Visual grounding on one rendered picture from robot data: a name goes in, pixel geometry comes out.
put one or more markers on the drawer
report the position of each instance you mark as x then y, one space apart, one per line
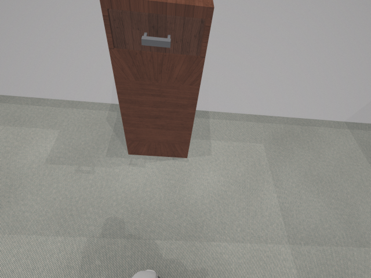
128 27

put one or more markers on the cabinet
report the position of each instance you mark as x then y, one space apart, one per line
158 92

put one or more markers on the handle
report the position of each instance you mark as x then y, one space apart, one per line
155 41

